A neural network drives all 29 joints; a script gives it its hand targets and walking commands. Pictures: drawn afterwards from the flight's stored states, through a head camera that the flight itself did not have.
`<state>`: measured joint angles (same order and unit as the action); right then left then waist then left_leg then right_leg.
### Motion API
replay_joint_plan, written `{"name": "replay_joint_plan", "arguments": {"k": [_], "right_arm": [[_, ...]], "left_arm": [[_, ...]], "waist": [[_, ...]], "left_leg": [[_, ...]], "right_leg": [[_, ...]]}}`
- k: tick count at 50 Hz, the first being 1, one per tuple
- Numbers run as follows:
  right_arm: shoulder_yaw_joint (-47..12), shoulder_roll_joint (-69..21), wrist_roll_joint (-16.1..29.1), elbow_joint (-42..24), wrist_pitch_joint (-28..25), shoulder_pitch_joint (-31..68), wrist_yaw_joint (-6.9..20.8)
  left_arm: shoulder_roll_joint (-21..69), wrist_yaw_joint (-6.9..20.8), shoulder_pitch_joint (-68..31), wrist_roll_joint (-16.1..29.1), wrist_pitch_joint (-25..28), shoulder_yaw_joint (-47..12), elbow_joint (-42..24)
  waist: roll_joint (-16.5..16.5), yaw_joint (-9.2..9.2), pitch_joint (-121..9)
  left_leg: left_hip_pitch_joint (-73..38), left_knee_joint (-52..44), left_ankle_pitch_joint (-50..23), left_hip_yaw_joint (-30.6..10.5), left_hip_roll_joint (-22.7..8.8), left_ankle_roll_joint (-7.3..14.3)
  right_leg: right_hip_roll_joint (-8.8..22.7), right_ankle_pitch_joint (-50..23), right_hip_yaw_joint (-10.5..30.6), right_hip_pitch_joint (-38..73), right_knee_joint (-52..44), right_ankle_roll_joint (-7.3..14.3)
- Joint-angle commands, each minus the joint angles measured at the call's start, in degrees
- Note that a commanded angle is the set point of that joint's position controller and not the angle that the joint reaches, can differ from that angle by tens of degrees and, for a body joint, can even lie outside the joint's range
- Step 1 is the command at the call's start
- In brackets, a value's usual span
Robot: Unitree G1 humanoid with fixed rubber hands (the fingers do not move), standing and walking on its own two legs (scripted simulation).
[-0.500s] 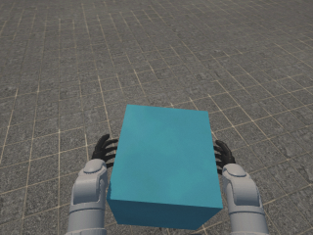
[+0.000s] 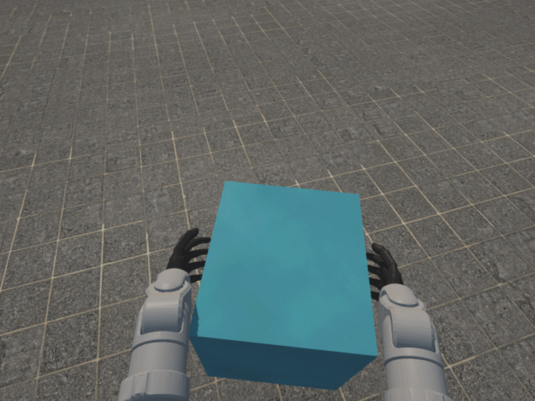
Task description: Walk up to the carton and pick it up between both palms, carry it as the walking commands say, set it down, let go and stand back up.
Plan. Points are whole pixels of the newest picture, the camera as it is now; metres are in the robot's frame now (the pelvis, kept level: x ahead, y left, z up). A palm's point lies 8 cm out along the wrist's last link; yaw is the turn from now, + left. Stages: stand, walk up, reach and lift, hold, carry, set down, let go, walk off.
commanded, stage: set down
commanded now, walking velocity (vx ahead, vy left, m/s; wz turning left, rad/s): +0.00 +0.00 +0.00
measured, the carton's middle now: (281, 287) +0.31 -0.05 -0.08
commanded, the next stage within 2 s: none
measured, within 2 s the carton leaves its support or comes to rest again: neither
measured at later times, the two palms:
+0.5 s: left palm (191, 287) +0.32 +0.11 -0.06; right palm (376, 297) +0.26 -0.21 -0.07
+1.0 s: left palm (211, 290) +0.36 +0.09 -0.16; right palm (369, 301) +0.30 -0.23 -0.17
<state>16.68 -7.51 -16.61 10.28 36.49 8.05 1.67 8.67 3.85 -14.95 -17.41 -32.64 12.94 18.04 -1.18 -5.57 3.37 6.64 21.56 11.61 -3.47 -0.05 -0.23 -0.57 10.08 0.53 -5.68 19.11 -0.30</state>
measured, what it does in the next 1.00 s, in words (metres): lowers itself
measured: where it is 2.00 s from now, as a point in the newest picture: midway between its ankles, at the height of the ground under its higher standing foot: outside the picture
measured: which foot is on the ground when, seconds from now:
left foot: down 0.00-1.00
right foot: down 0.00-1.00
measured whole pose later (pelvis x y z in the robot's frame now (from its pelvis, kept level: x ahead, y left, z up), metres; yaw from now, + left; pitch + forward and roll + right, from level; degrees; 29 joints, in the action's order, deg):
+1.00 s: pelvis -0.06 +0.00 -0.11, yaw +0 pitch +30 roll +1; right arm 28.0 -3.2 -16.0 23.4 24.0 33.7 3.6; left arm 9.4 0.6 -39.2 -16.2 -20.3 24.4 28.2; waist -2.5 -5.1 -5.7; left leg 71.2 61.1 20.3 -1.3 2.0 -0.4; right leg -0.1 20.1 2.7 -72.3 62.0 -1.0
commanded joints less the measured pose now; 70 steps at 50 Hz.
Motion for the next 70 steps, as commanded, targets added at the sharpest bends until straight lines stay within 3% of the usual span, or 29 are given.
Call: {"name": "replay_joint_plan", "arguments": {"k": [1, 5, 7, 8, 9, 17, 18, 21, 22, 23, 26, 27, 30, 31, 34, 35, 40, 44, 48, 49, 50, 51, 52, 58, 59, 66, 67, 69, 70], "right_arm": [[-29.1, -46.1, 12.9, -1.0, -5.9, 28.8, 11.3], [-29.1, -43.6, 12.5, -2.4, -9.1, 29.7, 11.5], [-30.8, -45.7, 13.5, -1.2, -11.1, 33.2, 11.8], [-28.7, -43.7, 11.5, 1.2, -11.9, 29.9, 11.9], [-30.4, -45.9, 13.4, 2.0, -12.5, 32.6, 12.1], [-25.7, -41.3, 11.1, 6.7, -15.9, 38.6, 15.0], [-27.1, -41.4, 12.3, 7.4, -16.4, 41.5, 15.4], [-22.7, -41.0, 9.7, 10.7, -15.9, 43.8, 16.2], [-23.9, -41.9, 10.6, 11.5, -15.7, 45.4, 17.0], [-20.9, -41.3, 8.4, 12.6, -15.6, 45.7, 17.3], [-21.5, -41.4, 9.5, 12.6, -16.2, 50.4, 18.2], [-20.0, -40.7, 8.0, 12.8, -16.2, 51.8, 18.0], [-20.5, -41.9, 8.0, 13.9, -16.2, 50.0, 18.6], [-19.6, -41.2, 8.5, 12.6, -16.5, 51.3, 18.8], [-20.3, -43.8, 9.1, 13.1, -16.6, 54.6, 19.1], [-19.5, -42.8, 7.7, 15.0, -16.3, 53.2, 19.2], [-23.8, -43.7, 11.1, 9.1, -17.1, 62.2, 19.3], [-20.8, -46.2, 8.6, 14.4, -15.5, 58.1, 18.9], [-25.9, -48.6, 13.0, 12.1, -15.1, 62.2, 18.4], [-23.5, -46.1, 11.9, 13.1, -14.8, 63.8, 18.4], [-26.4, -48.2, 13.5, 10.9, -14.5, 66.1, 18.3], [-27.2, -48.2, 13.9, 9.8, -14.5, 63.9, 18.0], [-25.9, -47.8, 13.6, 12.3, -14.4, 66.7, 17.9], [-24.6, -45.9, 13.2, 14.6, -15.6, 66.4, 16.5], [-22.9, -46.0, 12.8, 15.7, -15.5, 64.5, 16.4], [-24.4, -44.1, 15.3, 15.5, -16.5, 71.0, 15.8], [-23.4, -45.2, 14.9, 17.3, -16.1, 68.0, 15.9], [-24.7, -43.6, 16.7, 15.4, -16.8, 76.1, 16.2], [-22.4, -41.8, 15.0, 19.0, -16.4, 72.8, 16.2]], "left_arm": [[44.7, 13.1, -21.9, 11.4, 5.2, -29.1, -0.4], [44.9, 12.8, -20.4, 12.0, 8.2, -29.4, -0.3], [45.3, 12.3, -23.5, 10.2, 10.4, -28.9, 0.2], [45.1, 12.2, -22.2, 9.8, 10.8, -29.1, 3.1], [46.3, 11.8, -21.5, 10.1, 11.5, -29.6, 2.9], [50.5, 10.5, -30.4, 11.5, 14.1, -30.6, 5.6], [48.8, 10.5, -31.1, 9.6, 14.3, -28.2, 8.5], [48.7, 10.1, -33.0, 8.3, 13.4, -24.9, 12.4], [49.4, 10.1, -33.3, 7.6, 12.9, -23.7, 13.1], [50.5, 10.0, -37.1, 8.3, 12.9, -24.0, 11.8], [50.8, 9.9, -38.4, 8.5, 13.4, -23.0, 13.1], [51.1, 10.1, -38.7, 8.4, 13.1, -20.9, 14.9], [49.6, 10.2, -39.7, 6.8, 13.9, -19.6, 12.2], [52.0, 10.3, -41.0, 8.2, 13.2, -21.6, 13.2], [50.9, 10.2, -44.1, 6.9, 13.7, -21.0, 12.3], [52.3, 10.4, -45.2, 8.5, 13.6, -21.3, 12.4], [53.7, 10.7, -45.8, 9.1, 14.0, -22.2, 14.7], [52.0, 11.4, -51.9, 9.4, 13.6, -23.1, 13.3], [52.8, 11.4, -54.0, 11.3, 13.1, -23.4, 13.5], [52.4, 11.7, -51.5, 10.2, 12.3, -20.4, 17.9], [51.9, 11.9, -52.7, 10.1, 12.3, -21.0, 16.7], [54.0, 12.3, -53.5, 12.8, 12.2, -23.7, 13.2], [49.8, 12.1, -53.9, 10.4, 12.2, -20.6, 16.3], [52.1, 11.2, -52.7, 11.6, 13.2, -19.9, 18.5], [48.6, 11.5, -56.0, 9.9, 13.4, -18.9, 18.2], [49.6, 10.3, -58.7, 12.2, 13.8, -19.4, 19.0], [50.8, 10.3, -60.8, 13.4, 13.7, -22.9, 15.9], [51.8, 9.2, -62.1, 13.3, 13.6, -22.3, 18.8], [52.3, 8.9, -61.3, 13.4, 13.3, -21.6, 20.0]], "waist": [[2.3, -0.69, -20.8], [3.9, -2.12, -22.2], [1.1, 1.31, -26.4], [2.7, -2.26, -26.1], [2.4, 1.00, -27.2], [0.9, -3.77, -36.7], [-1.5, -0.02, -35.2], [2.4, -2.37, -33.0], [-0.5, 0.63, -30.7], [1.5, -3.31, -33.2], [-1.3, -0.23, -38.1], [2.9, -3.47, -35.0], [-0.1, 0.42, -40.4], [-1.8, -2.19, -43.0], [-1.4, -0.16, -47.4], [-0.1, -3.36, -45.0], [0.2, -0.63, -55.3], [1.2, -3.56, -54.2], [0.3, 0.01, -60.1], [2.1, -2.25, -56.8], [3.1, 1.06, -60.3], [2.1, -2.63, -65.0], [3.2, 1.22, -60.7], [4.6, -1.81, -60.8], [0.3, -0.87, -60.4], [2.5, -0.68, -65.2], [-0.2, -4.20, -68.7], [-2.0, -0.74, -68.4], [-1.2, -3.75, -65.2]], "left_leg": [[1.0, -0.5, -8.8, 0.4, 7.0, 2.3], [4.5, 2.1, -11.0, -0.4, 7.5, 2.6], [8.1, 3.3, -10.2, 0.3, 7.6, 2.8], [8.9, 4.3, -10.8, -0.2, 7.3, 2.7], [8.6, 4.9, -12.2, -0.3, 7.6, 2.4], [10.8, 10.7, -14.3, -2.3, 6.3, 0.9], [13.2, 11.1, -12.5, -1.1, 6.4, 1.1], [16.4, 12.3, -6.9, -1.8, 6.4, 1.6], [16.4, 11.6, -4.5, -1.4, 6.7, 1.1], [16.8, 12.7, -2.3, -1.8, 6.2, 1.0], [18.5, 15.4, -3.1, -0.9, 6.8, 1.0], [21.8, 16.0, -2.6, -1.6, 6.8, 1.2], [22.4, 18.4, -5.8, -0.2, 7.0, 0.8], [22.0, 18.7, -6.5, -1.2, 7.2, 0.3], [23.5, 22.1, -6.4, -0.7, 7.2, 0.6], [26.8, 23.3, -3.9, -0.3, 7.5, 0.4], [30.7, 28.2, -8.2, 0.6, 8.3, 0.8], [38.2, 31.1, -0.8, 1.5, 9.1, 1.6], [43.0, 35.5, -1.6, 4.0, 10.2, 1.3], [43.5, 35.7, 0.3, 3.1, 9.3, 2.0], [42.8, 36.3, 1.0, 3.1, 9.6, 2.2], [44.2, 38.0, -1.4, 4.0, 10.4, 1.5], [49.7, 39.3, -0.5, 4.6, 10.0, 1.6], [57.1, 42.5, -2.7, 4.4, 10.6, 0.8], [58.2, 42.9, -0.5, 5.4, 10.4, 1.0], [59.8, 46.8, -0.6, 4.3, 10.2, 0.3], [59.8, 48.3, 0.0, 6.0, 11.2, -0.8], [61.0, 48.8, 2.4, 5.3, 10.9, -0.4], [62.3, 49.7, 1.8, 4.8, 10.4, -0.7]], "right_leg": [[-3.7, -25.8, 1.2, 7.2, 1.3, -1.6], [-3.9, -28.5, 1.3, 4.0, 4.2, -1.2], [-3.9, -26.4, 1.4, 3.1, 6.6, -1.0], [-3.9, -27.4, 1.1, 1.4, 6.4, -1.1], [-4.0, -26.0, 0.8, 0.5, 7.8, -1.2], [-5.3, -17.9, -1.2, -12.7, 13.6, 0.5], [-4.6, -15.5, -0.1, -16.4, 14.5, 0.4], [-5.0, -10.2, -1.2, -19.1, 15.4, 0.4], [-4.9, -7.2, -0.7, -20.4, 16.2, 1.1], [-5.4, -5.5, -1.6, -22.2, 17.1, 1.1], [-4.8, -5.4, -0.7, -24.9, 20.0, 1.3], [-5.4, -6.5, -1.7, -27.1, 20.7, 1.0], [-5.1, -8.4, -0.3, -28.6, 22.5, 1.2], [-5.8, -9.0, -1.5, -31.1, 24.7, 1.2], [-5.5, -7.5, -1.7, -36.7, 27.7, 1.0], [-5.3, -6.0, -1.4, -35.1, 27.0, 1.2], [-6.1, -8.4, -2.0, -38.2, 32.4, 0.3], [-5.8, -4.3, -1.0, -39.7, 34.1, 0.3], [-6.2, -5.7, -1.0, -38.2, 37.8, -0.6], [-5.8, -3.2, -1.0, -42.1, 37.4, -0.8], [-6.2, -2.5, -0.8, -40.0, 38.4, -0.8], [-6.8, -6.5, -1.2, -36.9, 39.2, -1.0], [-6.2, -4.9, -0.5, -40.5, 40.6, -1.2], [-6.9, -9.2, -1.3, -42.8, 43.0, -1.6], [-6.4, -7.6, -0.1, -45.1, 44.0, -1.6], [-7.0, -5.8, -2.9, -51.3, 49.2, -2.2], [-7.4, -6.3, -2.7, -48.4, 48.7, -1.7], [-7.2, -2.2, -3.2, -53.6, 51.4, -1.9], [-7.1, -1.7, -3.1, -56.5, 50.8, -1.2]]}}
